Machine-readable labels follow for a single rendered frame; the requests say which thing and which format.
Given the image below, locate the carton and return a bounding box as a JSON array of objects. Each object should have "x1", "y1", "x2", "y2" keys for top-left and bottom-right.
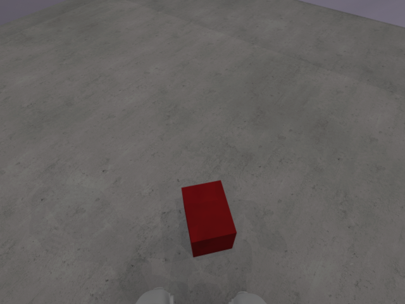
[{"x1": 182, "y1": 180, "x2": 237, "y2": 257}]

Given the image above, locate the robot left thigh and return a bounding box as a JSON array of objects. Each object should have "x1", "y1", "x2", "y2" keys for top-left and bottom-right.
[{"x1": 136, "y1": 289, "x2": 175, "y2": 304}]

